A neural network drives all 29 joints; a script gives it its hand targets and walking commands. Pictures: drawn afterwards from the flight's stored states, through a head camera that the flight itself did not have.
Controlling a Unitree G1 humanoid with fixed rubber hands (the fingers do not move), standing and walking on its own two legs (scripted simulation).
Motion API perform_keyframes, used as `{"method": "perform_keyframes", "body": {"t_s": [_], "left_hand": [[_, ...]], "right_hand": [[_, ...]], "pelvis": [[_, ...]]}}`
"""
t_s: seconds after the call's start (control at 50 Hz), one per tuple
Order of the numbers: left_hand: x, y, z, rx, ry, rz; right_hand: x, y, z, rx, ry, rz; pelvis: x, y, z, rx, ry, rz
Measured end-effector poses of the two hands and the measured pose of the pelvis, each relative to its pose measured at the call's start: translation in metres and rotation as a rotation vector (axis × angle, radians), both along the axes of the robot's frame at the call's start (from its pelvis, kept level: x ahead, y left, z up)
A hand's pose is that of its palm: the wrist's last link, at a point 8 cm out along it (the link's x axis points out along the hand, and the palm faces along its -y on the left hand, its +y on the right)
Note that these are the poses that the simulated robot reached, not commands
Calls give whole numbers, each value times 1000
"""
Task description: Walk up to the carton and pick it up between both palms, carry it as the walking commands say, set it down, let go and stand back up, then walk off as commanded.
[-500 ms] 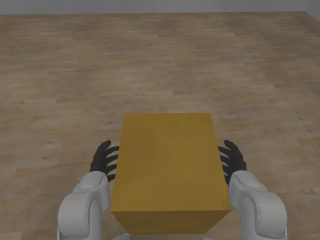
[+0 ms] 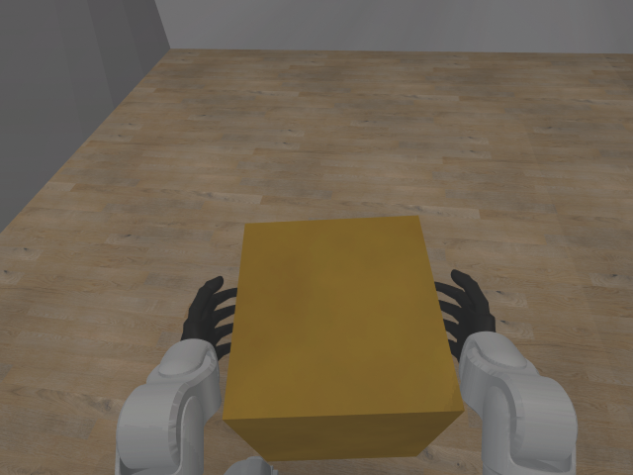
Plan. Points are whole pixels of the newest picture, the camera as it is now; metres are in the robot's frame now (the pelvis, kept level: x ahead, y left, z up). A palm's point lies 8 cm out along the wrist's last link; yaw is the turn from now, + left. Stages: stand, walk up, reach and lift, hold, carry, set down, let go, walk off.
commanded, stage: carry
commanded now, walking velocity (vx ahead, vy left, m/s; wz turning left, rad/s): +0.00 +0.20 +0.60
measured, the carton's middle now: (336, 348) +0.27 -0.01 +0.02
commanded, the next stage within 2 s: none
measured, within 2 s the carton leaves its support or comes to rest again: neither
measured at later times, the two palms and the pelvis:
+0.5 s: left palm out of the picture +0.17 +0.35 +0.08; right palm (268, 361) +0.23 +0.07 +0.06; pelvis -0.03 +0.17 -0.01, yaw +10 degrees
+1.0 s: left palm out of the picture +0.12 +0.43 +0.07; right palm (181, 391) +0.20 +0.15 +0.08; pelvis -0.08 +0.23 -0.01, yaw +12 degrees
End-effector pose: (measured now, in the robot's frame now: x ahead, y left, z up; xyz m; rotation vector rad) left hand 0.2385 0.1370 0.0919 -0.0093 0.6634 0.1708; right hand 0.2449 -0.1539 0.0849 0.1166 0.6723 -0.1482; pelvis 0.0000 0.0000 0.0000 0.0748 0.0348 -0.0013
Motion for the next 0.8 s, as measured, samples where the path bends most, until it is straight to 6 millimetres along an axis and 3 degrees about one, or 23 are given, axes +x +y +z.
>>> {"method": "perform_keyframes", "body": {"t_s": [0.08, 0.14, 0.18, 0.26, 0.34, 0.44, 0.6, 0.7, 0.8], "left_hand": [[-4, 52, -13, -18, -2, 43], [-7, 97, -33, -51, -6, 79], [-16, 122, -46, -79, 33, 120], [-40, 159, -57, -90, 96, 182], [-56, 187, -49, -61, 74, 220], [-63, 210, -27, -20, 18, 227], [-75, 221, 1, 8, 6, 187], [-85, 232, -2, -40, -11, 191], [-91, 257, -14, -57, -5, 196]], "right_hand": [[9, 53, -6, -20, -3, 39], [15, 99, -18, -53, -6, 76], [15, 125, -27, -83, 33, 117], [8, 164, -38, -93, 95, 178], [2, 194, -39, -59, 73, 212], [-4, 217, -29, -19, 17, 220], [-24, 228, -8, 11, 6, 197], [-28, 240, 9, -39, -12, 202], [-33, 266, 2, -55, -5, 207]], "pelvis": [[-1, 41, -10, -7, 7, 54], [-1, 74, -27, -23, 9, 86], [-5, 89, -27, -42, 9, 97], [-15, 113, -23, -70, 16, 140], [-23, 135, -22, -67, 18, 178], [-30, 157, -19, -60, 25, 189], [-42, 177, -3, -74, 10, 190], [-47, 185, -2, -64, 5, 205], [-57, 207, -10, -66, 4, 225]]}}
